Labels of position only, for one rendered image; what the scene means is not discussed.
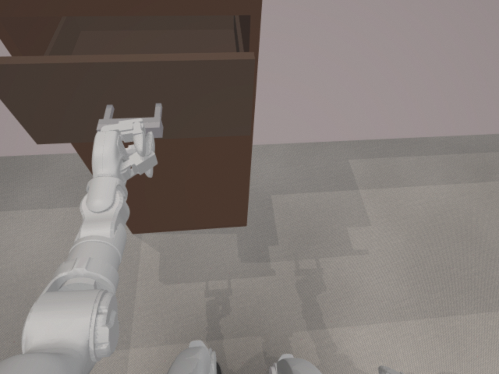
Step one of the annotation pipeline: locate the left robot upper arm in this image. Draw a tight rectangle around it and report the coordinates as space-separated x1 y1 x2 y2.
0 289 119 374

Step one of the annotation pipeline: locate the left robot forearm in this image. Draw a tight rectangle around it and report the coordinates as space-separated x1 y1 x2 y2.
22 176 130 354

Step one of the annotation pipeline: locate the robot thigh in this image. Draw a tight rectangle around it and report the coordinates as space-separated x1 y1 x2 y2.
269 358 322 374
167 347 217 374

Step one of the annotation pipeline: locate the left robot hand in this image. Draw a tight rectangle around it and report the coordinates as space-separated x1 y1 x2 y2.
92 118 157 185

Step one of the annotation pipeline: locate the handle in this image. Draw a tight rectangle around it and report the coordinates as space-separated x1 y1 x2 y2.
97 103 164 138

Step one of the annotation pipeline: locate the drawer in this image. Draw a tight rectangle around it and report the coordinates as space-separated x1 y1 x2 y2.
0 16 255 144

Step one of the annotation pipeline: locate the left robot thigh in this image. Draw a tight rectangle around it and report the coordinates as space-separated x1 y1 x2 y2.
167 347 217 374

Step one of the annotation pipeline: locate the cabinet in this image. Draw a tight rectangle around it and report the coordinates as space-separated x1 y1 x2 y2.
0 0 262 234

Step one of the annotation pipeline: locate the right robot thigh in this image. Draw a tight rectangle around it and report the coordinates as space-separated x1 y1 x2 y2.
269 358 322 374

